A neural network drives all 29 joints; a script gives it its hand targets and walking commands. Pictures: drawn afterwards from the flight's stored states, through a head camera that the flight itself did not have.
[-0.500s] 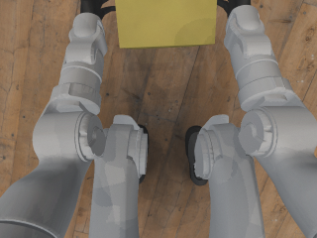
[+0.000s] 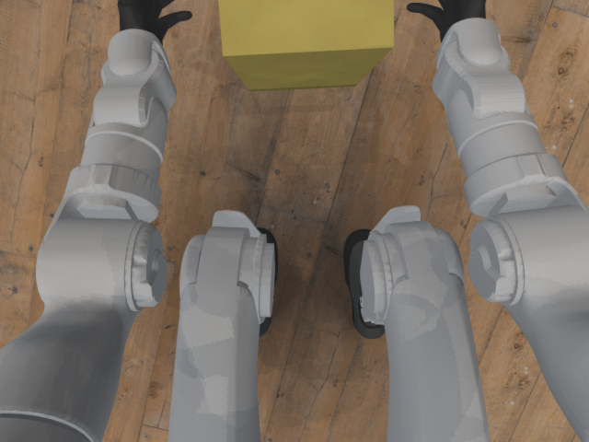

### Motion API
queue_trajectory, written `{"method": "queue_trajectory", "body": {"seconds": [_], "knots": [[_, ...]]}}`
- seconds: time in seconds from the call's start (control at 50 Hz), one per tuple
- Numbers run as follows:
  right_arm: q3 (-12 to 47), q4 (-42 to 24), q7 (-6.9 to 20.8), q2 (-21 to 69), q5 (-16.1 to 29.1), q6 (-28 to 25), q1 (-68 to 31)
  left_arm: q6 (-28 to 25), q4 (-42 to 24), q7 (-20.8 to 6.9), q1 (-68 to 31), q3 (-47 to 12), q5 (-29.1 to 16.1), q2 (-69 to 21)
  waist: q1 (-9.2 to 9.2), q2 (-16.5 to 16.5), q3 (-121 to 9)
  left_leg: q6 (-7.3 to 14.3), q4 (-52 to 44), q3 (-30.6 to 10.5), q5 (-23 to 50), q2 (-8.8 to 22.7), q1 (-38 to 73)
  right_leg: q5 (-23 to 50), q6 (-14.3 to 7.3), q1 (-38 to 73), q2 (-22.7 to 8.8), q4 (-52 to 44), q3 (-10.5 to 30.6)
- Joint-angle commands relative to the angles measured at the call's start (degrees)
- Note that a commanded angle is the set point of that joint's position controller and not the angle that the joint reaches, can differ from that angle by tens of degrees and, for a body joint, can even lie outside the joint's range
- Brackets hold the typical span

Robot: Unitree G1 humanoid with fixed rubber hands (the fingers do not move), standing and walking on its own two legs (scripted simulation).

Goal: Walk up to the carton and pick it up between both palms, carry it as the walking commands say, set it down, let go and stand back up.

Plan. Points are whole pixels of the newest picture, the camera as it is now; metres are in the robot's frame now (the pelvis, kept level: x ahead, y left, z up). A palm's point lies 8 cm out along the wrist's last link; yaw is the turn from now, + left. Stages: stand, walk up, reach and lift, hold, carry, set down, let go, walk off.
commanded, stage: set down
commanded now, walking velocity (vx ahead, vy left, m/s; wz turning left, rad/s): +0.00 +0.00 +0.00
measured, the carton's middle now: (302, 15) +0.57 +0.01 -0.26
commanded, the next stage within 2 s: let go in 1.16 s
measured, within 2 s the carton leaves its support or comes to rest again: neither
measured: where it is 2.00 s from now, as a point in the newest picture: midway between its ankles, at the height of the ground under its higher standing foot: (311, 301)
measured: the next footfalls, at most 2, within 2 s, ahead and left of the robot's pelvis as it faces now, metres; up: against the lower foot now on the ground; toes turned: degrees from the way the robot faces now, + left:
none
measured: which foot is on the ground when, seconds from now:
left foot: down 0.00-1.00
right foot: down 0.00-1.00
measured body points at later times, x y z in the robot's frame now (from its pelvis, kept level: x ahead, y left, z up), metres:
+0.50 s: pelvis +0.02 +0.00 +0.12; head +0.33 +0.01 +0.44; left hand +0.53 +0.20 +0.00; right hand +0.54 -0.16 +0.00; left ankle +0.11 +0.10 -0.35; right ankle +0.11 -0.11 -0.35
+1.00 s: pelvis +0.04 +0.01 +0.27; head +0.33 +0.02 +0.61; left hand +0.53 +0.20 +0.16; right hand +0.53 -0.17 +0.16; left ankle +0.11 +0.10 -0.35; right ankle +0.10 -0.11 -0.35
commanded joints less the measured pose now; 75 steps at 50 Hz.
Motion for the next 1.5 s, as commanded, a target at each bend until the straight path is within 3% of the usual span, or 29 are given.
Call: {"method": "queue_trajectory", "body": {"seconds": [0.0, 0.26, 0.62, 0.94, 1.12, 1.26, 1.34, 1.4, 1.48], "knots": [[-1.8, -8.7, -0.3, -4.9, -1.4, 0.1, -11.5, 0.0, -8.6, 0.3, -11.8, 1.9, 1.2, 6.2, 0.08, 1.2, -74.4, -1.4, -12.6, -0.2, 17.9, -0.1, 41.3, 16.2, 1.0, 33.8, -0.2, -13.1, -0.6], [-4.8, -10.8, 0.8, -1.8, -4.9, 1.9, -6.5, 1.8, -10.5, -1.6, -6.3, 5.4, 5.5, 3.5, 0.19, 0.9, -71.3, -1.4, -23.8, 0.2, 16.7, -0.8, 42.0, 15.1, 1.0, 36.2, 0.9, -24.4, -0.6], [-7.3, -17.1, 2.2, -0.5, -7.3, 3.0, 1.0, 3.1, -16.6, -3.4, 0.3, 7.4, 7.9, 1.9, -0.35, 1.1, -75.8, -2.0, -42.0, -0.6, 25.2, -1.3, 57.0, 23.1, 1.7, 52.4, 1.1, -42.7, -0.1], [-10.6, -16.5, 5.7, 0.6, -11.1, 0.8, 6.9, 1.6, -17.0, -5.4, 5.4, 9.8, 11.7, -1.6, -0.38, 1.3, -70.0, -2.2, -63.3, -2.6, 31.2, 0.1, 77.2, 27.2, 2.2, 64.0, -0.2, -64.7, 1.3], [-13.8, -11.3, 6.9, 2.6, -16.3, -1.5, 10.1, -0.4, -13.2, -5.4, 9.6, 12.8, 17.8, -6.2, -0.36, 0.9, -61.7, -2.8, -69.9, -3.5, 33.9, 1.1, 79.0, 28.6, 2.4, 63.2, -0.6, -71.6, 1.2], [-12.0, -18.1, 7.1, 1.8, -17.7, -1.1, 18.3, -0.3, -20.8, -4.7, 18.1, 11.8, 20.5, -5.9, -0.26, 1.7, -74.4, -1.9, -71.3, -3.8, 45.1, 1.0, 92.0, 38.5, 3.0, 75.2, -0.1, -73.3, 1.4], [-7.7, -25.2, 7.3, 2.9, -17.3, -0.4, 30.9, 0.2, -28.3, -5.2, 30.2, 8.4, 19.8, -5.5, -0.95, 1.6, -78.4, -1.3, -73.1, -4.6, 53.0, 1.0, 99.4, 46.3, 2.9, 83.3, -0.6, -75.0, 2.0], [-5.4, -29.6, 7.8, 2.9, -16.4, -0.3, 38.0, 0.3, -31.6, -6.3, 37.8, 6.3, 18.1, -5.1, -0.99, 0.1, -73.5, -1.0, -76.0, -5.1, 52.5, 1.1, 99.5, 47.3, 2.2, 87.3, -1.2, -77.6, 2.9], [-3.8, -30.9, 8.9, 2.3, -14.5, -1.5, 46.9, -0.7, -32.3, -7.4, 47.0, 4.1, 15.9, -5.1, -0.96, 0.2, -63.4, -1.3, -80.2, -5.3, 48.7, 1.8, 101.1, 42.7, 1.6, 89.4, -1.8, -81.8, 3.3]]}}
